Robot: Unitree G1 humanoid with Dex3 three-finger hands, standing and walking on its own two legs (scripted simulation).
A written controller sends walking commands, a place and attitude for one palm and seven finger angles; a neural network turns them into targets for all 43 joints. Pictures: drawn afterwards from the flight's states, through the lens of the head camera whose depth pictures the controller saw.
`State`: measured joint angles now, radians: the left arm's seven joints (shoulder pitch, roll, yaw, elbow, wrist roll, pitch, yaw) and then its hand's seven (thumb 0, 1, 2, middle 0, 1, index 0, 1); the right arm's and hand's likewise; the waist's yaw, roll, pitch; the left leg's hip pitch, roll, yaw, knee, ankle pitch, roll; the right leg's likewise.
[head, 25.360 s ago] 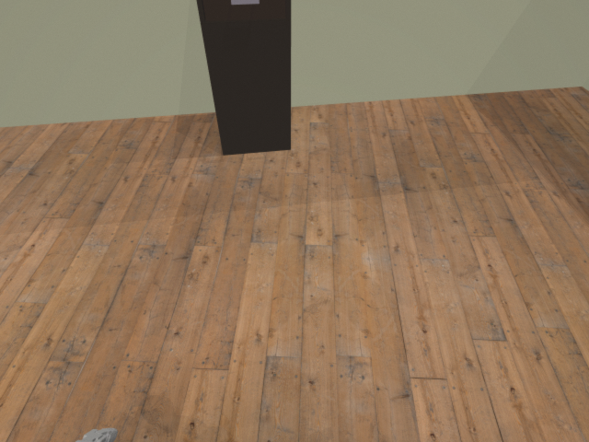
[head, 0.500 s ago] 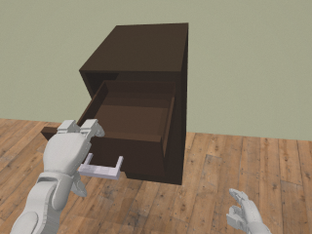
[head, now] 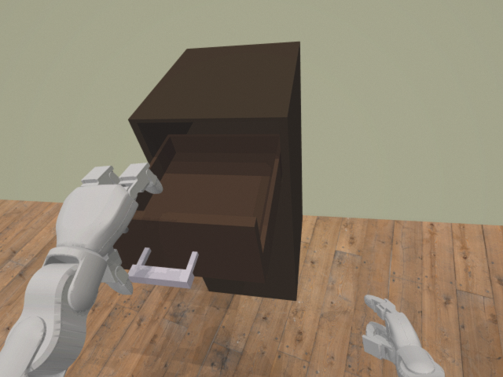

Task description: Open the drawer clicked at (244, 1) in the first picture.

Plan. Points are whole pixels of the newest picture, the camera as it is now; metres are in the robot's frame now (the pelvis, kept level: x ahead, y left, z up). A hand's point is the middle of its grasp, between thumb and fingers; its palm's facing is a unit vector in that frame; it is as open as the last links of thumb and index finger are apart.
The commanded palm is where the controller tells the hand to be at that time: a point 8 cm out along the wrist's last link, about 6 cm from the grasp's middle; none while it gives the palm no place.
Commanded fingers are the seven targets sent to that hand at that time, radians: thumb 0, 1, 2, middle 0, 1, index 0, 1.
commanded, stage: draw the hand back to the body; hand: left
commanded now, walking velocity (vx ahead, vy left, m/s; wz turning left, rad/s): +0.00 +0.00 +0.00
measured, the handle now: (165, 265) +0.28 +0.22 +0.01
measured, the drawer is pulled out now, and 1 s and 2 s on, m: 0.29 0.29 0.29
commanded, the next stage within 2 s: step back with the hand held close in 1.64 s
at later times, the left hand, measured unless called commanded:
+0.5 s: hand (105, 247) +0.22 +0.24 +0.16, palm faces +0.14 -0.04 -0.99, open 13.9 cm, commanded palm +0.18 +0.24 +0.21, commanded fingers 0.00 -0.50 0.30 -0.30 -1.20 -0.30 -1.20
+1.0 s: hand (90, 233) +0.21 +0.23 +0.20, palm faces +0.43 -0.84 -0.34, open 12.5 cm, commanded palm +0.16 +0.27 +0.21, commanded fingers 0.00 0.17 0.58 -0.25 -0.77 -0.25 -0.77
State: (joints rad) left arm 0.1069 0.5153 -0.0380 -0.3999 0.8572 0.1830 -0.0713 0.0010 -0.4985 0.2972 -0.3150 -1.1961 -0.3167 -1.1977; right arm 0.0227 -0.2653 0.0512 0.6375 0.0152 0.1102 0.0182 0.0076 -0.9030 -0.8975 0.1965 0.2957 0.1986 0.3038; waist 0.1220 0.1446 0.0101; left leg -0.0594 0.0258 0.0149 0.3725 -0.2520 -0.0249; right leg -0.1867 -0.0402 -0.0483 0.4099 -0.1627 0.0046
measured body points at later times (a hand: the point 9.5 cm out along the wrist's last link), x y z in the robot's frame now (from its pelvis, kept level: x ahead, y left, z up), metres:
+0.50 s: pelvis +0.00 +0.00 +0.00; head -0.01 -0.06 +0.44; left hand +0.21 +0.24 +0.21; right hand +0.23 -0.21 -0.10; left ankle -0.03 +0.14 -0.74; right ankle +0.04 -0.12 -0.74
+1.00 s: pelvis +0.01 +0.00 +0.00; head +0.00 +0.00 +0.45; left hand +0.19 +0.27 +0.22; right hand +0.20 -0.21 -0.08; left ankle -0.03 +0.14 -0.74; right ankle +0.04 -0.12 -0.74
